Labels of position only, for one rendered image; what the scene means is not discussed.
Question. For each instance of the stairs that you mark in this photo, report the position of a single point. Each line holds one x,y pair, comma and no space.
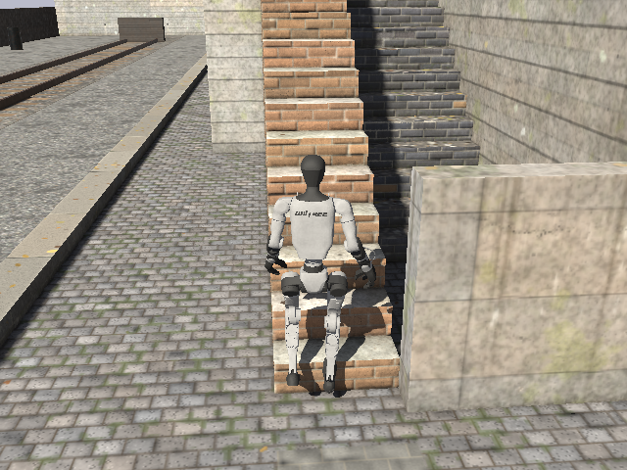
312,107

